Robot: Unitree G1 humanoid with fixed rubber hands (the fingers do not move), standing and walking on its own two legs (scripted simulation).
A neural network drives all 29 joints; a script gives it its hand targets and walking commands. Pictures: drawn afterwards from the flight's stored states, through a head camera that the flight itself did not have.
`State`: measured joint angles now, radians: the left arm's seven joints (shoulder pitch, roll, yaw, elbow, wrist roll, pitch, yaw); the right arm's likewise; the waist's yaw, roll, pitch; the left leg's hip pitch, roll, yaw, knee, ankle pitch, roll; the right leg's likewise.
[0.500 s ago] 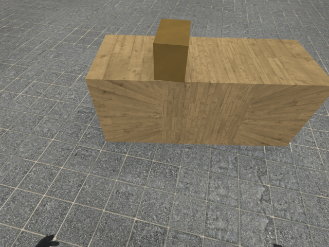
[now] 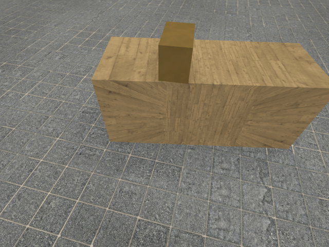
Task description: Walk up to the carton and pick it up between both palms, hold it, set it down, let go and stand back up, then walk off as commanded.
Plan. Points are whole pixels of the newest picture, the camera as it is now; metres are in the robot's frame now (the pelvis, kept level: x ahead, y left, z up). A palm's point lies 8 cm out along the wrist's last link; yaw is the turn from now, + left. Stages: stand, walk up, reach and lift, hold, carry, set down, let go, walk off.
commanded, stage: stand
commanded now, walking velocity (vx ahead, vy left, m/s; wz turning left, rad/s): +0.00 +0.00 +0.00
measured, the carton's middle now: (176, 51) +1.11 -0.06 -0.09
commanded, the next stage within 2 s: none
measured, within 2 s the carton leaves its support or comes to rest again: neither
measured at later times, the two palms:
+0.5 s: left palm out of the picture +0.08 +0.32 -0.11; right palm out of the picture +0.10 -0.30 -0.11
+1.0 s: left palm out of the picture +0.09 +0.32 -0.11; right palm out of the picture +0.11 -0.30 -0.11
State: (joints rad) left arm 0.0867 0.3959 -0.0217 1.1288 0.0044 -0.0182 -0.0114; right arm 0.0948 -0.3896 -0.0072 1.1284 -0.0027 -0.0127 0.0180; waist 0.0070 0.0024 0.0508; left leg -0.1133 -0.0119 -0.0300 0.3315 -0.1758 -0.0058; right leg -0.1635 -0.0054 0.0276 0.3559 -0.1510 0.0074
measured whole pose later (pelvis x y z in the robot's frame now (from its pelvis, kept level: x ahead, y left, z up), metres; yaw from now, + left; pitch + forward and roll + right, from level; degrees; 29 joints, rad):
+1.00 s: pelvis +0.02 +0.01 +0.00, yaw +1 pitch -2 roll +0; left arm 0.08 0.39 -0.03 1.13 0.01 -0.01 0.00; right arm 0.08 -0.40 0.00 1.11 0.00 -0.01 0.01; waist 0.00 -0.01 0.05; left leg -0.09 -0.03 -0.04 0.31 -0.19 0.01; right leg -0.13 -0.02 0.02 0.32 -0.16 0.02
